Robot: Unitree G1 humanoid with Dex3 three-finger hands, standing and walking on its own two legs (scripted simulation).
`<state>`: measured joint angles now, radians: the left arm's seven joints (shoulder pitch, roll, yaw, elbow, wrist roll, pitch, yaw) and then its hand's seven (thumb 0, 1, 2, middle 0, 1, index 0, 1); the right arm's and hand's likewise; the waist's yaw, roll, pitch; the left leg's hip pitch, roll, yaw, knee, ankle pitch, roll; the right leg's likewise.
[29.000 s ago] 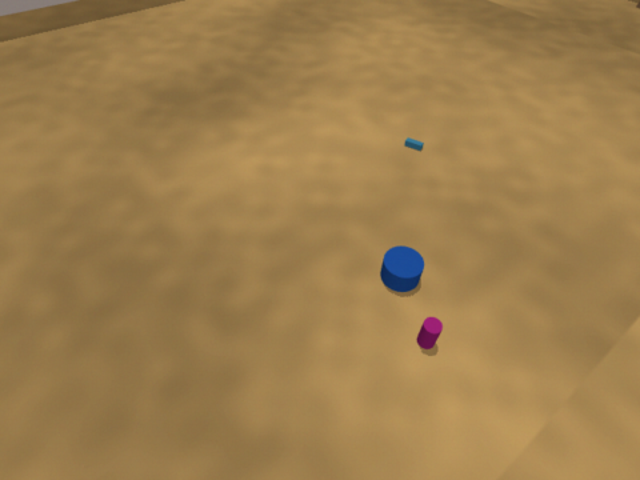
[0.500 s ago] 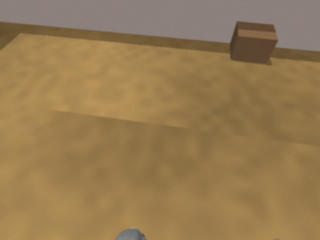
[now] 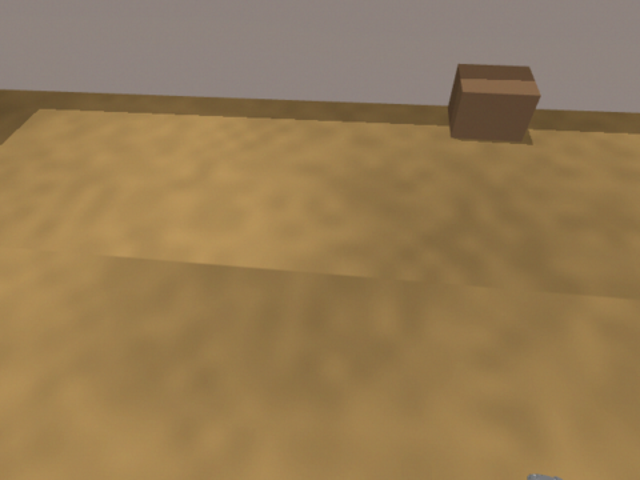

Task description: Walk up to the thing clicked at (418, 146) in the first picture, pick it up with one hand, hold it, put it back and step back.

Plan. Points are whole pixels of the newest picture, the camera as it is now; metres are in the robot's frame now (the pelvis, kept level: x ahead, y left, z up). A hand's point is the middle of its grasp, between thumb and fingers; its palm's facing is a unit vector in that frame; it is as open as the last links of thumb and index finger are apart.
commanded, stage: walk up
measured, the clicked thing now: out of the picture -1.25 -0.51 -0.75
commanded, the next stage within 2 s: stand in 0.68 s
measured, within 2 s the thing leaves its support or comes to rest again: neither
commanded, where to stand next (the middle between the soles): +0.07 +0.02 m, yaw +0 degrees
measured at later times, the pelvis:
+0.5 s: pelvis +0.02 +0.01 +0.01, yaw -1 degrees
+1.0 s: pelvis +0.03 +0.01 +0.02, yaw -1 degrees
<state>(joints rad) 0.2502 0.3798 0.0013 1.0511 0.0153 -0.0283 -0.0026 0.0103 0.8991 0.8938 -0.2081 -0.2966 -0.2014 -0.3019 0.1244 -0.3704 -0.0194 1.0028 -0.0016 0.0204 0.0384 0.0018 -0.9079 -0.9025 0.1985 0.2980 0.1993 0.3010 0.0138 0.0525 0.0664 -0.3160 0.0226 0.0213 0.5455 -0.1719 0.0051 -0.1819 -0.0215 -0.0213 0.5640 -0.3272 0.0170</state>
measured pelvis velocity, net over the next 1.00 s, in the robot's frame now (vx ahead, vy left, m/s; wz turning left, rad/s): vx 0.03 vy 0.01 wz -0.02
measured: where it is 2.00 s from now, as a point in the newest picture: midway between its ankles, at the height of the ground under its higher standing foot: outside the picture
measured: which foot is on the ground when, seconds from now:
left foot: down 0.00-1.00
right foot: down 0.00-1.00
